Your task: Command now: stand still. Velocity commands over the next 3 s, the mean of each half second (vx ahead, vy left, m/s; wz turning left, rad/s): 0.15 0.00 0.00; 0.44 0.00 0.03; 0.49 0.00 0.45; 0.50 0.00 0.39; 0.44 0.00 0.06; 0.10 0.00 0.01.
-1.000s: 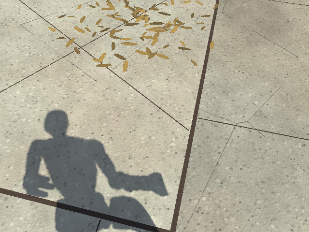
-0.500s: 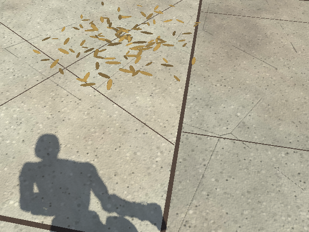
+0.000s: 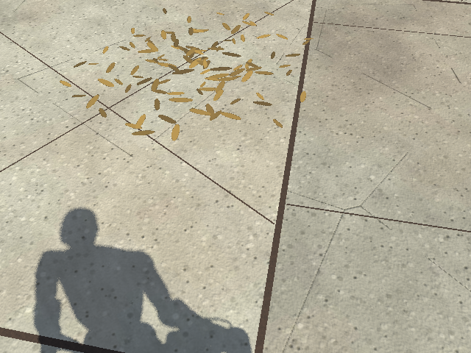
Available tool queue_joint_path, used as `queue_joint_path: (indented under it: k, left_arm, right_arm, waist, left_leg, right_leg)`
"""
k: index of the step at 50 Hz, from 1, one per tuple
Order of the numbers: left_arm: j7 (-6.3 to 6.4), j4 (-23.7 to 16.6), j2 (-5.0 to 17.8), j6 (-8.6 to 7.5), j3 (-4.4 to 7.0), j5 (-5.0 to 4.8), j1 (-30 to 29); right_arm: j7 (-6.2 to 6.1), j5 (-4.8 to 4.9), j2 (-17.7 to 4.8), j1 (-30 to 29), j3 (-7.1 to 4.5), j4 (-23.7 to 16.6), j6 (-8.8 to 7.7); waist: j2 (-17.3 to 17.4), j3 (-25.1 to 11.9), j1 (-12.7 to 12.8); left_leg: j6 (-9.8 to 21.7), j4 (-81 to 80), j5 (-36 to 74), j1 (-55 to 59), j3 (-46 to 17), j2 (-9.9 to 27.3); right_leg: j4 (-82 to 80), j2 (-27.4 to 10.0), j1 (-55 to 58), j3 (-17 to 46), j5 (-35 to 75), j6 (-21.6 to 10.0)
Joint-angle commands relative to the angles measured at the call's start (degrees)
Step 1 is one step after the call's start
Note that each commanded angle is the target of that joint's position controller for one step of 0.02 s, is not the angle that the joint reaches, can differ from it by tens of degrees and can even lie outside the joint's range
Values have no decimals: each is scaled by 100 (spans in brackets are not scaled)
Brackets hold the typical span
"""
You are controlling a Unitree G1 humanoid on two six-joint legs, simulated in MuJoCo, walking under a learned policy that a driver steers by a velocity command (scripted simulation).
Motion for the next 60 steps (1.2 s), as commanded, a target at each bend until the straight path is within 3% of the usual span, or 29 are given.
queue_joint_path:
  k: [1,9,10,12,14,18,20,21,22,23,24,25,26,28,30,34,38,41,42,43,44,45,46,47,48,49,51,54,60]
  left_arm:
    - [27,-115,636,-54,98,-4,-21]
    - [37,83,581,-57,62,-10,52]
    - [43,147,540,-50,51,-14,148]
    - [63,165,694,-35,112,-85,227]
    - [52,115,753,-122,135,-108,299]
    - [-21,182,1040,-348,256,-169,808]
    - [-44,-43,964,-382,229,-189,305]
    - [-63,-206,920,-375,206,-221,-115]
    - [-79,-353,706,-400,152,-207,-402]
    - [-94,-553,291,-491,55,-187,-618]
    - [-91,-714,470,-616,93,-173,-706]
    - [-134,-637,619,-686,140,-224,-527]
    - [-192,-513,568,-725,130,-255,-261]
    - [-237,-533,597,-762,172,-207,-402]
    - [-300,-607,420,-740,155,-164,-571]
    - [-353,-1043,64,-673,-13,-147,-1571]
    - [-405,-1324,325,-643,-5,-207,-1923]
    - [-419,-1284,707,-672,165,-193,-1347]
    - [-389,-1061,890,-657,286,-204,-564]
    - [-338,-777,1103,-616,415,-222,391]
    - [-271,-589,1514,-568,521,-113,1319]
    - [-331,-518,1549,-574,472,-46,1488]
    - [-342,-548,1035,-619,339,-98,1071]
    - [-329,-648,821,-667,269,-112,510]
    - [-345,-713,688,-729,227,-73,59]
    - [-375,-707,509,-786,183,-13,-151]
    - [-386,-590,341,-826,144,52,-208]
    - [-291,-430,560,-860,189,56,-18]
    - [-89,-412,808,-808,208,68,345]
  right_arm:
    - [-24,3,-639,85,-106,-112,-44]
    - [-43,9,-592,212,-66,97,-35]
    - [-50,15,-540,326,-54,172,-26]
    - [-82,74,-609,309,-84,159,-9]
    - [-82,95,-576,220,-78,52,-93]
    - [75,166,-265,127,-34,-70,-388]
    - [136,189,-256,432,-49,20,-464]
    - [138,195,-242,871,-61,188,-481]
    - [121,162,-469,1417,-138,396,-477]
    - [132,155,-1026,2151,-297,599,-499]
    - [203,106,-1278,2405,-338,618,-555]
    - [209,57,-881,2089,-224,528,-615]
    - [230,64,-672,1883,-172,420,-656]
    - [272,86,-585,1629,-121,317,-623]
    - [240,34,-373,1725,-46,312,-523]
    - [91,11,-661,1704,-73,194,-446]
    - [63,127,-841,1891,-169,294,-478]
    - [61,113,-962,1693,-250,244,-406]
    - [60,80,-954,1602,-256,207,-347]
    - [70,37,-915,1529,-230,130,-314]
    - [102,-48,-570,1742,-126,-14,-333]
    - [160,58,238,2358,84,40,-463]
    - [180,255,-415,1743,-82,-40,-598]
    - [173,390,-695,1211,-176,-228,-667]
    - [113,361,-692,982,-199,-267,-677]
    - [69,284,-627,952,-257,-250,-614]
    - [70,277,-340,1237,-269,-203,-422]
    - [51,235,-329,839,-310,-433,-269]
    - [231,155,-303,-311,-281,-903,-362]
  waist:
    - [20,-117,-7]
    - [18,-84,-4]
    - [-2,-209,-2]
    - [-91,61,33]
    - [-243,492,76]
    - [-990,402,149]
    - [-872,454,-194]
    - [-783,500,-476]
    - [-277,406,-664]
    - [1209,189,-822]
    - [1667,259,-839]
    - [900,403,-556]
    - [674,358,-407]
    - [427,374,-299]
    - [551,276,-306]
    - [523,526,-453]
    - [679,665,-367]
    - [798,81,118]
    - [837,-421,519]
    - [788,-971,946]
    - [-150,-1766,1015]
    - [-1560,-2620,617]
    - [-1002,-1792,724]
    - [-724,-887,545]
    - [-203,-556,316]
    - [-164,-348,124]
    - [-425,-280,-143]
    - [-382,65,-194]
    - [-128,208,84]
  left_leg:
    - [87,-459,742,-206,-103,125]
    - [87,-471,700,-245,-77,88]
    - [102,-462,146,-208,3,14]
    - [249,-221,-1545,-594,102,-144]
    - [395,-8,-2176,-1129,-1,-102]
    - [462,1291,-996,-1464,211,-112]
    - [682,756,-1006,-698,192,-55]
    - [777,-25,-820,141,187,-86]
    - [817,-458,-585,981,-372,226]
    - [1212,-1319,-1427,1694,-2143,1192]
    - [1711,-1728,-1078,1968,-3699,2095]
    - [1707,-1571,-595,2018,-3466,2109]
    - [1530,-1507,-127,2085,-2877,1857]
    - [1242,-1586,1021,2045,-1990,1612]
    - [1106,-1695,1900,1759,-1258,1283]
    - [1075,-2085,1939,650,-519,901]
    - [1053,-2217,2078,810,-433,1197]
    - [851,-1254,4473,1443,-239,1355]
    - [740,-350,5321,1376,-79,1227]
    - [577,833,5148,728,21,1006]
    - [385,2806,2960,-957,198,489]
    - [205,4569,-1634,-2384,-401,-484]
    - [357,5202,-1595,-2930,-903,-197]
    - [466,5171,-1048,-3127,-707,96]
    - [493,4883,-499,-2811,-619,406]
    - [493,4609,-198,-2496,-607,582]
    - [512,4311,-2,-2017,-649,754]
    - [423,3904,385,-2503,-662,822]
    - [286,1973,2072,-2973,-320,655]
  right_leg:
    - [-460,-248,84,248,775,-109]
    - [-477,-235,60,212,758,-108]
    - [-508,-181,100,163,142,-127]
    - [-507,-124,-250,208,-1943,-305]
    - [-732,-417,-587,674,-2938,-550]
    - [-1621,-1643,-263,2551,-3296,-1281]
    - [-1583,-1523,-856,2239,-2892,-1158]
    - [-1287,-1186,-1404,1700,-2515,-930]
    - [-382,-734,-1988,1031,-1724,-633]
    - [1496,54,-2799,-183,-1014,-197]
    - [2728,144,-3657,-114,-1722,-124]
    - [3540,-191,-4040,232,-1503,-203]
    - [3812,-349,-4149,253,-1025,-288]
    - [3660,-636,-4254,106,-333,-327]
    - [3193,-678,-3838,-127,98,-213]
    - [1345,-363,-2759,-533,1126,22]
    - [476,-271,-2202,-449,1499,-154]
    - [348,-24,-1318,-510,1221,-457]
    - [377,139,-365,-605,1133,-602]
    - [404,4,1006,-449,1127,-772]
    - [389,-1279,2888,1271,410,-1236]
    - [-710,-2467,3814,4053,-891,-2007]
    - [-1183,-2213,3100,3949,-1256,-1688]
    - [-1316,-2096,2085,2914,-793,-1429]
    - [-1480,-1920,1193,2219,-127,-1273]
    - [-1637,-1713,571,1623,363,-1142]
    - [-1941,-1480,-12,922,517,-1047]
    - [-2262,-1469,-270,333,779,-1110]
    - [-2313,-1312,256,-659,1627,-911]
